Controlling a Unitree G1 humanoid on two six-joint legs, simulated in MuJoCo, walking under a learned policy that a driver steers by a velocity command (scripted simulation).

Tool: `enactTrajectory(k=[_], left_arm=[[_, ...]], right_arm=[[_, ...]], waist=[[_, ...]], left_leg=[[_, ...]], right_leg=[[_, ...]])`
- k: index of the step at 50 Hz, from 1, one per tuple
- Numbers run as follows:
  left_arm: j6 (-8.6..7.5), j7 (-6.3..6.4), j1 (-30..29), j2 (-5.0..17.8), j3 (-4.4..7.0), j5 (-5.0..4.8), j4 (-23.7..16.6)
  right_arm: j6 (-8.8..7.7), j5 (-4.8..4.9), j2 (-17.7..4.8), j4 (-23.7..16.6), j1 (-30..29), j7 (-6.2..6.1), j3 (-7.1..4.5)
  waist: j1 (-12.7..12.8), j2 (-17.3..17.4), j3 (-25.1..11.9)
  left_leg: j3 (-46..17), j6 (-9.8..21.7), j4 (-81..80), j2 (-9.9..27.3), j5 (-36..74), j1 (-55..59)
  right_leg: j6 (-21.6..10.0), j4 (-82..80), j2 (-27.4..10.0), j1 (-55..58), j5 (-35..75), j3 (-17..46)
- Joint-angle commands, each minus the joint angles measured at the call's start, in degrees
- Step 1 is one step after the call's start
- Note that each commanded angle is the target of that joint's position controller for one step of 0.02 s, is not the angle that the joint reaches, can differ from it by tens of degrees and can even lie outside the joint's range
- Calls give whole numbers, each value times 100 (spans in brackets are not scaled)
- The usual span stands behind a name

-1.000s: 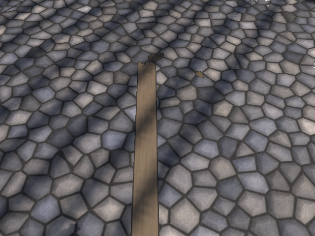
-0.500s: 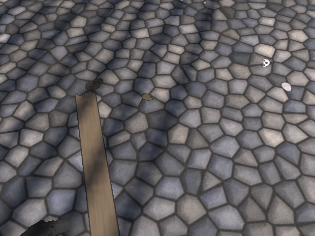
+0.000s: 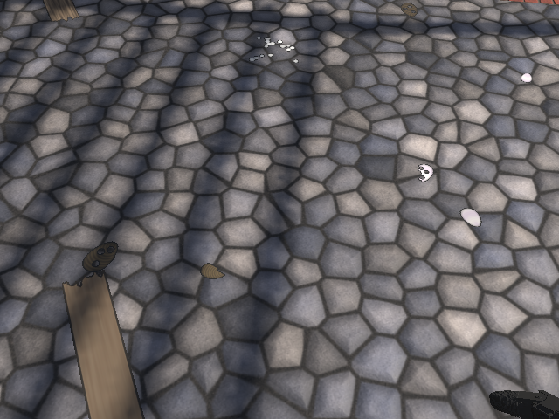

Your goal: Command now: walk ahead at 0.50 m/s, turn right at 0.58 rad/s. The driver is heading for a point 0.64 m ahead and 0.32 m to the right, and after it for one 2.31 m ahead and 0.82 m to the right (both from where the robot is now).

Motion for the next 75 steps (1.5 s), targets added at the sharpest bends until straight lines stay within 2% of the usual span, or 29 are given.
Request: enactTrajectory(k=[1,4,7,13,18,20,22,23,24,25,26,27,29,33,38,43,46,47,48,49,50,52,55,59,65,67,68,71,75], left_arm=[[-77,24,-396,869,170,24,-620],[-25,-49,-475,538,168,7,-690],[36,-72,-726,301,111,38,-831],[-53,-251,-1536,168,29,46,-1007],[-50,-407,-2170,225,37,27,-1305],[-18,-421,-1935,424,142,70,-1325],[31,-352,-453,896,430,61,-948],[96,-226,451,1374,603,23,-740],[18,-225,126,1896,612,-18,-855],[-75,-259,257,1336,461,11,-963],[-159,-273,70,1087,369,57,-883],[-195,-268,-252,969,322,50,-888],[-202,-229,-825,726,228,149,-1024],[-242,-105,-788,818,245,125,-886],[-177,4,-348,935,282,62,-616],[-109,39,-58,877,284,10,-399],[-47,33,-228,671,229,47,-439],[-45,29,-218,365,118,143,-576],[-66,53,644,71,30,4,-680],[-65,69,774,675,123,8,-553],[-4,74,199,994,230,13,-586],[114,110,-378,987,289,98,-735],[252,111,-322,365,158,66,-757],[218,75,-498,31,-15,233,-681],[163,46,-1074,511,112,261,-746],[239,177,-1123,1115,255,327,-912],[308,173,-1134,939,240,275,-815],[257,164,-1226,799,238,285,-813],[136,162,-1830,727,248,190,-726]], right_arm=[[67,-18,-756,-89,1074,-56,-277],[45,-63,-520,37,801,-73,-213],[-13,-3,-682,195,878,-68,-287],[66,20,-966,415,986,-105,-365],[215,157,-1217,628,1308,-119,-444],[288,213,-1396,629,1279,-153,-500],[361,238,-1369,584,1190,-205,-478],[333,43,-1023,474,1338,-215,-335],[174,-112,-331,102,1756,-129,-92],[-11,104,-876,73,1061,-59,-187],[-112,268,-1046,-91,627,-25,-230],[-162,184,-963,-51,607,-60,-202],[-102,-4,-995,28,752,-84,-256],[92,-83,-731,-22,586,-89,-204],[54,-24,-465,-299,-529,-13,-83],[-39,65,-748,-422,-728,81,-188],[-105,-16,-987,-224,229,14,-348],[-126,-153,-1312,-207,949,-33,-431],[-36,-249,-1660,-75,1326,-25,-510],[15,-67,-1170,-163,1290,13,-410],[71,-42,-807,-263,1025,-21,-306],[182,-75,-608,-245,551,-51,-227],[180,-119,-613,-13,445,-36,-208],[208,2,-652,225,136,-2,-178],[356,215,-881,474,384,39,-173],[317,-1,-547,472,959,81,-65],[363,73,-382,434,983,50,-2],[601,115,-810,344,662,-53,-177],[874,136,-633,319,979,-95,-230]], waist=[[-762,503,-462],[-472,823,1],[-462,687,109],[-694,485,222],[-791,484,421],[-534,656,152],[315,544,-660],[605,-229,-1204],[-147,-1505,-1817],[359,-721,-2037],[338,-529,-1203],[71,-75,-782],[-357,-137,-437],[-449,-102,-181],[-19,-246,53],[-21,-421,53],[-548,-529,-330],[-828,4,-1172],[-481,1905,-1988],[-505,1602,-1954],[-648,1018,-1297],[-486,509,-573],[-271,887,-339],[-146,783,-773],[-212,701,-476],[-520,-436,-816],[-468,-986,-953],[-193,-1116,-505],[-502,-780,-400]], left_leg=[[-2802,914,-1511,2135,-1427,2984],[-1489,833,-1936,1640,-236,1929],[-882,1002,-2196,1714,455,1840],[337,845,-2270,1578,1295,2096],[778,663,-2000,1816,1912,2765],[1008,545,-1267,1826,3781,2993],[1315,292,749,1565,4582,2405],[1314,36,2590,1296,2298,864],[554,-246,4368,108,-2540,-1457],[-451,-156,4801,255,-2428,-2051],[-390,-43,4604,469,-1830,-2378],[-392,-22,4117,698,-1351,-2088],[-442,-130,3473,931,-891,-1341],[-253,-469,2529,814,-308,-1079],[-203,-543,472,391,1378,-535],[-474,-307,-225,274,1005,-248],[-328,75,-610,312,708,1156],[-1078,429,-344,1219,1365,2603],[-3487,1448,-648,2608,1564,4442],[-4106,1486,-807,2800,1240,4362],[-3099,1298,-800,2563,1679,3735],[-1671,1102,-838,2070,3001,2480],[-847,1141,-1288,1629,3390,1540],[-382,1222,-1356,1491,3843,1318],[-789,733,-961,1186,1368,973],[-393,118,-172,464,-1115,45],[98,-74,260,263,-1561,-20],[128,-271,1857,274,-2234,-453],[80,-393,2327,532,-2081,-90]], right_leg=[[157,1683,-703,-2968,597,-215],[171,1135,-1055,-2445,1088,-348],[241,662,-1160,-2643,1397,-452],[217,-1087,-1117,-2438,2971,-804],[-57,-1937,-937,-2247,2614,-1182],[-291,-2045,-595,-1633,1997,-1493],[-673,-2494,-127,486,2183,-1652],[-1039,-2555,-924,2291,2201,-319],[-2096,-3281,-2240,3748,854,3037],[-2013,-3877,-2363,3761,392,3491],[-1773,-3965,-2203,3137,908,2681],[-1599,-3960,-1948,2316,1538,2051],[-1469,-4147,-1605,1145,2567,1348],[-1512,-4381,-1339,248,3375,750],[-1100,-4270,-966,-117,2649,450],[-940,-3594,-1283,557,2293,1209],[-598,-2474,-913,539,3064,1190],[-326,-920,-517,-61,2501,768],[137,983,320,-2015,-562,28],[291,1854,-113,-2542,-778,217],[414,2130,-285,-2689,-394,125],[556,1831,-618,-2453,82,-231],[564,853,-683,-1746,298,-533],[529,-1097,-753,-604,1357,-647],[170,-3365,-575,736,2900,-756],[-478,-3012,-1929,1820,4568,223],[-844,-3223,-2190,1556,3707,449],[-1080,-3532,-2397,1054,3793,620],[-988,-3567,-2281,364,4157,-202]])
